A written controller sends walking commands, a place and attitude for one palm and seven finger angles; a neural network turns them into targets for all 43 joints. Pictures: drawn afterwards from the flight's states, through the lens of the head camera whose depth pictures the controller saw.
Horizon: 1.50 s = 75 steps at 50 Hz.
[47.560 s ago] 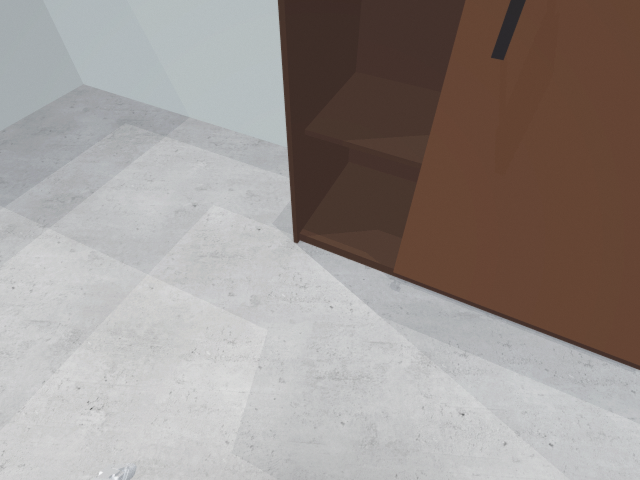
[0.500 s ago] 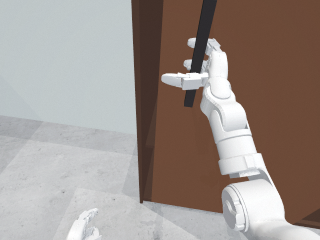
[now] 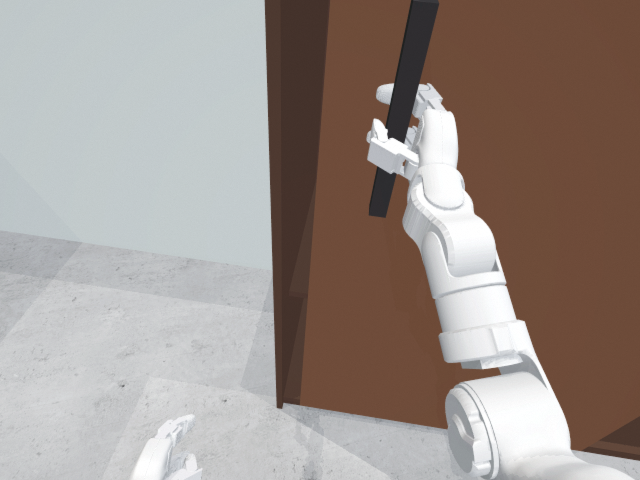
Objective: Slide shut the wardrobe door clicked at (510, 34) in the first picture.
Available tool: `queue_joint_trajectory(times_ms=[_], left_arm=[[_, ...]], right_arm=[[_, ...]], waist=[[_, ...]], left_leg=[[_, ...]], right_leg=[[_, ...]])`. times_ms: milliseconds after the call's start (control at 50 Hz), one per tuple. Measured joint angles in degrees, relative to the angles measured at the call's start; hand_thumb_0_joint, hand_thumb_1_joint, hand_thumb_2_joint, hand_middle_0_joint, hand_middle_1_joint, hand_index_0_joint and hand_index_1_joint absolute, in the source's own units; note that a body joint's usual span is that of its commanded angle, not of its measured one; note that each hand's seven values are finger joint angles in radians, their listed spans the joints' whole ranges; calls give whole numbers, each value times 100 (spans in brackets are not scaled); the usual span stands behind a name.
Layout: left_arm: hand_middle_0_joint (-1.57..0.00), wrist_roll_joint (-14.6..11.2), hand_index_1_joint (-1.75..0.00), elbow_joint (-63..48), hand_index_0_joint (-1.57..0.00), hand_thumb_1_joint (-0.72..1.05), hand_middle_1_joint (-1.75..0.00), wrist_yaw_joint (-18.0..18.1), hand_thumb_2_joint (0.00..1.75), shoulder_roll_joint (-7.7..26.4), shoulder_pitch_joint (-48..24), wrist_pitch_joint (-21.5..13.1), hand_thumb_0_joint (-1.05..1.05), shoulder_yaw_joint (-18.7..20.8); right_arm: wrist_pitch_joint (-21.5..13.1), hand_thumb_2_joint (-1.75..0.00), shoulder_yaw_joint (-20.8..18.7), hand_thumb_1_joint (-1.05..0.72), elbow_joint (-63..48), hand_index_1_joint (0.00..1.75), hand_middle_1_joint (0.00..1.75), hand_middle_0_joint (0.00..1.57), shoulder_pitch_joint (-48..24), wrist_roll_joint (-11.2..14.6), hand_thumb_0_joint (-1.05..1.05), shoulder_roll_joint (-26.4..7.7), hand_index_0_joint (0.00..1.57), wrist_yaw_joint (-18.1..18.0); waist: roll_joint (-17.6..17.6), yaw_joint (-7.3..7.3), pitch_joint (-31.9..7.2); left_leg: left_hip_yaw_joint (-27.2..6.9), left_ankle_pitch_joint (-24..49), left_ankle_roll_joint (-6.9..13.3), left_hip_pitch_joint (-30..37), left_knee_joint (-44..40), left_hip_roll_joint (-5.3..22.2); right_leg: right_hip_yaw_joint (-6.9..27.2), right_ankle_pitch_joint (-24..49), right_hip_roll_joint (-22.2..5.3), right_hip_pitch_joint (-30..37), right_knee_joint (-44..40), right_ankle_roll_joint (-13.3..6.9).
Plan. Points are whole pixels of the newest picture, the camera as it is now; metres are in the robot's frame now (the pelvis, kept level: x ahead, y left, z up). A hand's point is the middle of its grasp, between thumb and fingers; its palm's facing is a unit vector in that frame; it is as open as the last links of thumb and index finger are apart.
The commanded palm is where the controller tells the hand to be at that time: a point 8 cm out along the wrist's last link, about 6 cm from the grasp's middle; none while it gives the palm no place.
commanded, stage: grip the handle and tug to test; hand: right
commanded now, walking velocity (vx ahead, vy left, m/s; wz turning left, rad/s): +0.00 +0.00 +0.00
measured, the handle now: (396, 118) +0.47 -0.04 +0.26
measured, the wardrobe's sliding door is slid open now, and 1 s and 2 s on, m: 0.05 0.05 0.05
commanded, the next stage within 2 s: tug the door sideways, standing still in 0.68 s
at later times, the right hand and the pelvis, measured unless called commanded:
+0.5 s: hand (379, 146) +0.41 -0.02 +0.25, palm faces +0.00 +1.00 +0.00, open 6.3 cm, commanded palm +0.37 -0.07 +0.25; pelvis +0.02 +0.00 +0.00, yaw +0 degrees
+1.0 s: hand (378, 145) +0.42 -0.02 +0.25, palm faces +0.01 +1.00 -0.01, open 6.2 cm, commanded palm +0.39 -0.05 +0.25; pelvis +0.04 +0.01 +0.00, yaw -2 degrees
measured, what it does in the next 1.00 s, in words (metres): stands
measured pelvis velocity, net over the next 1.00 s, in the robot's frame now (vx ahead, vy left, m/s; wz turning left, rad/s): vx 0.04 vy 0.01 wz -0.04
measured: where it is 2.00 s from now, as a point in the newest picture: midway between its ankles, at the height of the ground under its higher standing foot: outside the picture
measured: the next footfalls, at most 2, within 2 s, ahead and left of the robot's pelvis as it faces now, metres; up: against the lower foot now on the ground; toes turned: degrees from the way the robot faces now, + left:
none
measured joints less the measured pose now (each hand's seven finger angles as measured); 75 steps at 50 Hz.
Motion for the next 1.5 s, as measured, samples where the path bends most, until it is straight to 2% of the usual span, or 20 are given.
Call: queue_joint_trajectory(times_ms=[400,540,780,860,980,1080,1220,1440,1460,1500], left_arm=[[-20,15,-30,-208,-20,90,-30,-85,90,40,-192,278,2,-6],[-20,12,-30,-351,-20,90,-30,-146,90,40,-217,413,2,-10],[-20,14,-30,-576,-19,90,-30,-285,90,63,-274,616,2,-10],[-20,4,-30,-578,-19,90,-30,-280,90,77,-333,639,2,-32],[-20,9,-30,-341,-19,90,-30,-203,90,140,-471,559,2,-5],[-20,36,-30,-316,-19,90,-30,-193,90,106,-544,490,2,23],[-20,29,-30,-288,-19,90,-30,-197,90,-16,-502,383,2,14],[-20,5,-30,85,-20,90,-30,-189,90,-112,-81,70,2,17],[-20,32,-30,91,-20,90,-30,-170,90,-103,-54,71,2,-8],[-20,86,-30,96,-20,90,-30,-88,90,-87,-70,70,2,-42]], right_arm=[[313,-77,58,-70,-713,131,137,35,415,34,0,-24,30,93],[434,-75,48,-71,-1237,130,137,33,756,30,0,-73,28,158],[774,-74,143,-73,-2267,128,137,31,1336,6,-1,-68,25,216],[907,-75,200,-72,-2514,128,137,32,1449,51,-1,-87,25,257],[1022,-79,397,-68,-2062,133,138,38,943,60,0,82,31,167],[826,-82,449,-67,-1515,135,138,39,593,-36,0,225,32,23],[431,-82,462,-69,-672,138,138,38,106,-142,-1,269,28,-118],[-119,-81,587,-72,517,140,139,36,-676,-100,-2,289,23,-420],[-278,-80,563,-71,609,140,139,36,-688,-94,-2,215,23,-294],[-915,-79,516,-68,792,139,139,37,-599,-59,-2,-102,23,176]], waist=[[-29,0,-59],[-52,55,-96],[-74,45,-182],[-75,-6,-187],[-36,-200,-105],[-16,-260,-60],[-6,-250,42],[35,-240,162],[31,-213,175],[-2,-97,216]], left_leg=[[19,-127,24,70,41,-11],[-7,-177,31,82,44,-24],[-19,-353,46,74,123,5],[1,-429,59,119,146,7],[215,-519,89,156,245,-1],[312,-524,92,98,339,36],[345,-444,76,-6,425,71],[307,-245,9,-274,470,126],[293,-232,-7,-302,480,130],[226,-207,-41,-383,522,113]], right_leg=[[18,-91,-11,89,-11,28],[-9,-133,-24,125,-34,33],[-7,-208,8,93,75,-2],[27,-247,13,106,139,-14],[235,-360,0,65,233,40],[326,-331,34,-15,286,61],[361,-259,65,-115,335,82],[333,-127,121,-421,477,7],[320,-124,125,-448,500,-7],[255,-151,104,-521,592,-46]])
